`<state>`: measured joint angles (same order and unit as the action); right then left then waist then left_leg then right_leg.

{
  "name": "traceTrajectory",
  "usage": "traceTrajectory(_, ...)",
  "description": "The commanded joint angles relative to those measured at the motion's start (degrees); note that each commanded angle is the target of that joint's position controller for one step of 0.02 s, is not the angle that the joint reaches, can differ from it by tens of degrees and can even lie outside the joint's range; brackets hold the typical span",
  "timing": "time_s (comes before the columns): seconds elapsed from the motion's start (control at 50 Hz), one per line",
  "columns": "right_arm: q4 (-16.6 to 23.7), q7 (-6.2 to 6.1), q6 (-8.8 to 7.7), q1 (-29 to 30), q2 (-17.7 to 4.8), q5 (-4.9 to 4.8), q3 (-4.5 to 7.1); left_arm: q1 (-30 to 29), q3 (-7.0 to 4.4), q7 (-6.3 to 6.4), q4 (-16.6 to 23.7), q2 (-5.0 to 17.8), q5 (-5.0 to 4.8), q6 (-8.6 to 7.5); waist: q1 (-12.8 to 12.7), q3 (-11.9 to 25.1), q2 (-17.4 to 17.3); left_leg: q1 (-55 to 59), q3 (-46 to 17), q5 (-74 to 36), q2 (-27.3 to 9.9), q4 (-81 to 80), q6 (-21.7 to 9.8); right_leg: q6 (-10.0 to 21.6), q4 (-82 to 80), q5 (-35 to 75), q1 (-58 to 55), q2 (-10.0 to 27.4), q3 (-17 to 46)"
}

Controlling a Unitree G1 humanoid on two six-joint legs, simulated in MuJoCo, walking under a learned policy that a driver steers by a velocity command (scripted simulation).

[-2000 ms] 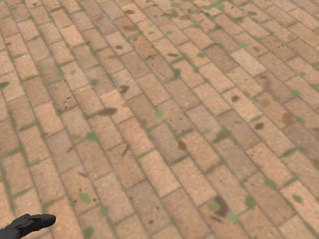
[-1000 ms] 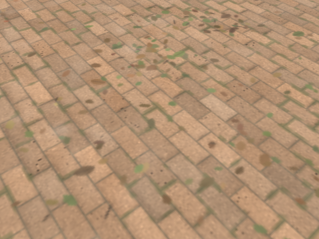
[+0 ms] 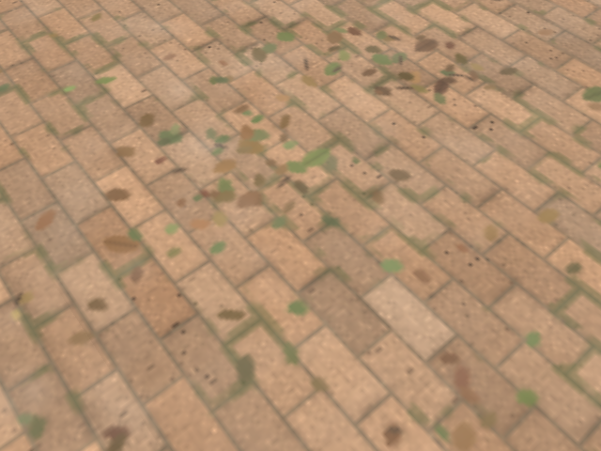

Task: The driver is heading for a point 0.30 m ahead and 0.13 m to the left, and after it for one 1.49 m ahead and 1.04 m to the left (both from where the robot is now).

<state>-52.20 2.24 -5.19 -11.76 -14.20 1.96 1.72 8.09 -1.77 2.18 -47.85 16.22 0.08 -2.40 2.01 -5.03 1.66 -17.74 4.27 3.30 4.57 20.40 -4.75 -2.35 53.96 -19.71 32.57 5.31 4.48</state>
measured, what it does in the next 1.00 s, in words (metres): walks ahead, turning left: right foot, then left foot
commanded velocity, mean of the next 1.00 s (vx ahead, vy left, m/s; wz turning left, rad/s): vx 0.07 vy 0.00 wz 0.73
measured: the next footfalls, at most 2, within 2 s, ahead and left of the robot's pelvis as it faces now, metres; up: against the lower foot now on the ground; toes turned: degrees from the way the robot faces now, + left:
right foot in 0.16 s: +0.17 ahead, -0.15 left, +0.00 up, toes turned +5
left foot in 0.58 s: +0.08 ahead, +0.11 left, +0.00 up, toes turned +29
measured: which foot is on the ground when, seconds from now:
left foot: down 0.00-0.16, up 0.18-0.56, down 0.58-1.00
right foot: up 0.00-0.14, down 0.16-0.58, up 0.60-1.00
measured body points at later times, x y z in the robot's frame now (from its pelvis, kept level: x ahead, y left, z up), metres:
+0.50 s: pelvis +0.07 -0.03 +0.00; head +0.12 -0.01 +0.45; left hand +0.12 +0.28 -0.11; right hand +0.30 -0.25 -0.10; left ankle +0.06 +0.10 -0.70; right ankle +0.13 -0.15 -0.74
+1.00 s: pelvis +0.11 +0.01 +0.00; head +0.12 +0.04 +0.45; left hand +0.02 +0.33 -0.09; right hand +0.43 -0.08 -0.07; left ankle +0.04 +0.09 -0.74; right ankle +0.23 -0.06 -0.72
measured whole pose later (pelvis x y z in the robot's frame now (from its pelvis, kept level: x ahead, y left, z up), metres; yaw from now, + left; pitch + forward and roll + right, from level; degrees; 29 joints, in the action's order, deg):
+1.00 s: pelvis +0.11 +0.01 +0.00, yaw +46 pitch +3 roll -2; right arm -35.8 -1.7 2.2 -9.5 -18.3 -1.5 5.4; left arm 5.7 -5.4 0.1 -43.3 17.4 -1.2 -2.9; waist 0.4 0.5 0.1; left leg -18.4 -14.9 14.5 7.6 30.7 -3.2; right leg -2.7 35.4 -17.5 23.0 -3.7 6.1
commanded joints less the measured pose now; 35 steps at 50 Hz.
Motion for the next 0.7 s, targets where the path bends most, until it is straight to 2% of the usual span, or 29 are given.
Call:
traceTrajectory(0.02, 3.5, -0.85, -0.30, 5.6, -7.8, -0.46, 1.59, 10.3, -0.13, 0.05, -1.2, 1.9, 0.28, 1.34, -4.6, 13.0, -5.7, -3.8, -5.8, -26.4, -15.3, -6.4, -10.1, -0.5, -9.2, 11.7, -18.3, 0.1, -1.4)
traceTrajectory(0.06, 2.9, -1.19, 1.02, 4.4, -9.8, -1.23, 2.11, 5.1, -0.87, 0.27, 0.5, 4.2, 0.36, 1.85, -3.0, 10.4, -5.8, -4.6, -9.1, -11.7, -14.9, -6.8, -9.1, -0.5, -12.7, 12.6, -17.9, -1.4, -1.6)
traceTrajectory(0.1, 3.2, -1.90, 2.62, 4.3, -11.7, -2.38, 2.90, 2.0, -1.68, 0.81, 1.8, 5.9, 0.50, 2.02, -2.5, 7.5, -6.5, -4.4, -13.4, 1.5, -14.7, -5.4, -8.1, 0.1, -17.0, 9.9, -16.5, -3.2, -2.0)
traceTrajectory(0.12, 3.5, -2.36, 3.34, 4.6, -11.5, -3.06, 3.02, 2.2, -2.00, 0.99, 1.9, 6.1, 0.60, 1.90, -3.2, 6.4, -6.7, -4.8, -15.2, 5.5, -14.1, -3.5, -7.1, 0.6, -20.6, 9.9, -17.6, -3.9, -2.5)
traceTrajectory(0.14, 3.8, -2.80, 3.87, 4.4, -10.4, -3.56, 2.90, 3.2, -2.42, 1.18, 1.8, 6.5, 0.71, 1.68, -3.9, 5.8, -6.8, -5.4, -16.8, 8.0, -12.7, -0.6, -5.3, 1.5, -25.1, 10.7, -19.6, -3.8, -2.2)
traceTrajectory(0.16, 4.4, -3.07, 4.08, 3.4, -8.0, -3.38, 2.37, 5.6, -3.17, 1.55, 2.0, 8.7, 1.17, 1.45, -4.6, 6.7, -3.6, -7.4, -16.6, 10.9, -9.9, 5.6, -2.5, 3.5, -29.5, 13.2, -23.1, 1.4, 2.4)
traceTrajectory(0.18, 5.5, -3.04, 4.08, 1.5, -3.2, -2.48, 1.48, 7.5, -4.02, 2.13, 2.4, 12.5, 1.65, 1.81, -3.1, 9.3, 8.4, -13.6, -9.5, 25.5, -2.4, 20.7, 1.8, 8.3, -32.2, 25.6, -28.9, 13.1, 11.3)
traceTrajectory(0.2, 7.5, -3.51, 4.22, 1.1, -4.3, -2.97, 1.94, 6.3, -4.29, 1.73, 2.6, 13.1, 2.63, 2.00, -3.3, 10.2, 18.1, -20.9, -3.9, 33.6, 0.8, 33.1, 4.2, 15.9, -37.0, 27.2, -27.3, 20.6, 20.4)
traceTrajectory(0.22, 7.0, -3.69, 4.77, 1.1, -8.7, -3.16, 3.62, 4.3, -3.32, 1.73, 4.0, 9.1, 2.61, 1.47, -3.0, 11.1, 11.8, -20.3, -7.6, 31.0, -2.7, 41.8, 5.0, 16.5, -37.1, 26.3, -26.4, 18.7, 18.2)
traceTrajectory(0.24, 6.6, -3.88, 5.81, 0.2, -9.9, -3.51, 4.56, 0.5, -2.76, 1.83, 4.7, 6.8, 1.99, 1.11, -1.4, 10.5, 8.2, -20.9, -8.0, 27.0, -4.0, 45.6, 5.9, 14.3, -36.2, 25.5, -25.5, 15.8, 12.5)
traceTrajectory(0.26, 5.7, -4.31, 7.12, -1.5, -9.4, -3.34, 4.93, -2.8, -2.46, 1.79, 5.8, 5.7, 1.32, 0.96, -0.3, 10.4, 6.2, -20.5, -7.5, 24.0, -5.2, 48.0, 7.2, 12.7, -36.0, 23.9, -24.7, 13.7, 7.7)
traceTrajectory(0.28, 6.2, -4.41, 8.03, -1.4, -8.8, -3.08, 5.06, -4.7, -2.44, 1.83, 6.1, 5.6, 0.89, 0.96, 0.0, 9.3, 6.1, -21.0, -7.0, 21.1, -6.1, 49.5, 8.3, 12.3, -36.4, 22.9, -23.7, 13.1, 4.7)
traceTrajectory(0.32, 8.5, -4.07, 8.77, 1.0, -6.7, -3.50, 4.77, -4.6, -2.49, 2.24, 5.5, 5.6, 1.40, 1.24, -0.9, 7.7, 6.5, -20.4, -4.7, 17.1, -6.9, 46.5, 9.6, 12.3, -37.7, 21.5, -22.5, 11.5, -0.9)
traceTrajectory(0.4, 12.9, -2.28, 8.65, 5.4, -4.8, -3.39, 4.01, -2.9, -3.52, 2.77, 4.6, 7.9, 1.35, 1.91, -3.2, 9.9, 6.5, -16.5, -2.9, 15.4, -9.0, 34.2, 9.6, 13.5, -36.7, 24.7, -26.7, 13.6, -6.0)
traceTrajectory(0.46, 14.4, -1.04, 9.08, 5.3, -6.1, -3.45, 4.46, -3.4, -4.56, 1.72, 4.5, 10.1, 0.81, 1.91, -3.1, 10.9, 7.0, -9.8, 0.2, 15.4, -8.4, 26.9, 7.5, 13.0, -35.5, 26.8, -26.3, 15.2, -9.2)
traceTrajectory(0.5, 15.2, -0.51, 9.94, 5.0, -7.1, -3.55, 5.10, -3.7, -5.05, 0.67, 4.4, 10.6, -0.14, 1.72, -2.7, 10.6, 7.4, -7.1, 1.3, 15.6, -8.1, 22.2, 5.7, 11.9, -33.8, 26.1, -27.2, 16.5, -10.1)
traceTrajectory(0.54, 14.9, -0.35, 10.60, 2.7, -7.2, -3.62, 5.75, -4.6, -5.42, -0.08, 4.0, 10.5, -1.30, 1.80, -0.7, 10.6, 6.7, -1.4, 2.9, 11.7, -6.8, 13.6, 3.1, 8.7, -29.1, 24.1, -26.3, 16.3, -12.4)
traceTrajectory(0.56, 14.1, -0.91, 10.62, 0.1, -8.2, -3.43, 6.48, -2.2, -5.39, -0.54, 2.7, 9.2, -1.55, 1.96, 0.2, 10.9, 4.2, 4.5, 1.8, 6.4, -5.4, 8.3, 1.1, 5.5, -23.7, 20.0, -23.4, 14.1, -14.7)
traceTrajectory(0.58, 13.3, -2.03, 10.34, -4.2, -13.6, -3.28, 8.38, -0.1, -5.08, -1.10, 2.2, 7.1, -0.54, 2.08, 1.0, 10.8, -6.4, 14.9, -8.5, -12.8, -10.2, 3.1, -2.7, 0.8, -10.6, 8.6, -12.8, 8.8, -18.8)
traceTrajectory(0.6, 14.5, -2.74, 9.78, -4.6, -22.0, -1.98, 9.74, -4.3, -3.85, -1.01, 7.2, 3.8, 1.81, 1.77, -0.5, 10.1, -23.5, 23.0, -33.7, -29.7, -24.0, 2.1, -14.0, -4.9, 6.4, -19.7, 8.9, -1.2, -17.3)
traceTrajectory(0.62, 15.0, -2.10, 7.70, -5.7, -19.4, -0.35, 9.07, -10.2, -4.21, -0.50, 8.5, 5.4, 1.96, 1.49, 3.5, 16.5, -14.2, 21.7, -36.1, -24.0, -25.7, 0.4, -18.4, -4.4, 15.8, -20.8, 11.2, -2.8, -4.0)
traceTrajectory(0.64, 15.1, -2.00, 6.17, -3.2, -18.0, -0.69, 8.49, -10.8, -4.53, -0.19, 8.9, 6.2, 0.51, 1.45, 1.8, 14.8, -10.8, 20.4, -31.4, -18.0, -23.2, -0.5, -15.9, -2.8, 17.0, -15.8, 12.5, -2.5, -1.5)
traceTrajectory(0.66, 15.5, -2.60, 5.49, 0.1, -16.6, -2.14, 8.19, -9.5, -4.67, 0.47, 7.9, 6.0, 0.10, 1.26, -0.3, 12.0, -8.2, 17.9, -27.8, -12.9, -19.8, -0.8, -12.5, -1.8, 15.0, -9.9, 12.8, -2.1, -0.1)
traceTrajectory(0.68, 16.2, -3.18, 5.71, 3.3, -14.1, -3.39, 7.34, -8.4, -5.10, 1.15, 7.3, 7.3, 0.74, 1.17, -1.7, 10.8, -7.1, 15.9, -26.1, -10.8, -18.5, -0.6, -10.1, -1.4, 12.9, -6.0, 12.7, -1.7, 0.6)
traceTrajectory(0.7, 17.1, -3.81, 6.16, 5.3, -12.8, -3.60, 6.75, -7.3, -5.46, 1.30, 7.1, 7.9, 1.08, 1.06, -2.9, 11.0, -7.3, 12.7, -24.6, -11.0, -17.1, -0.4, -9.1, -1.4, 11.5, -3.3, 9.6, -2.2, 1.0)
Over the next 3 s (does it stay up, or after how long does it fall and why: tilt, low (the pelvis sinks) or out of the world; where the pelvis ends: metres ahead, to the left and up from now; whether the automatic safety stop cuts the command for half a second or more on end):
stays up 0.51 0.59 -0.01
